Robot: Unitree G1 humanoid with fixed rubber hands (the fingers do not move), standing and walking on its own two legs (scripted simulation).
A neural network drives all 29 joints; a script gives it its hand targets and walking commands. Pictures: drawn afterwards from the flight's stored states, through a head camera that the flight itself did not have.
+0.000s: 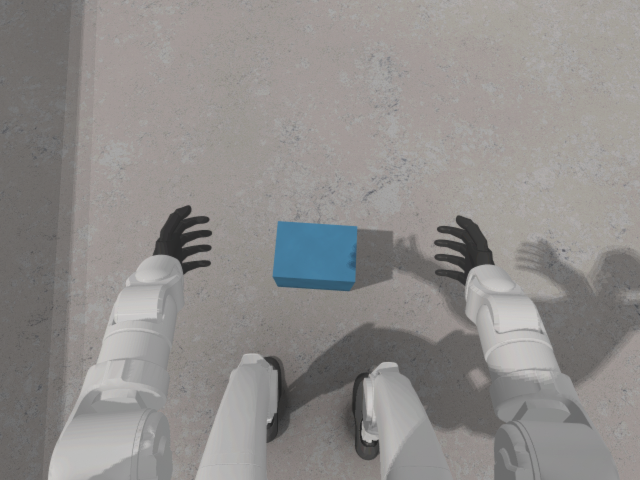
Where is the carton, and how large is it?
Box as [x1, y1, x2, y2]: [273, 221, 356, 290]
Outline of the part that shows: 278,221 273,266 273,277 278,286 349,290 354,282 355,275 356,226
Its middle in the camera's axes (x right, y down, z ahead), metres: -0.01 +0.04 +1.03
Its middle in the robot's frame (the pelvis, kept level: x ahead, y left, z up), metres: +0.50 +0.02 -0.60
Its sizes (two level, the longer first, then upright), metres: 0.202 0.143 0.154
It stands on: the floor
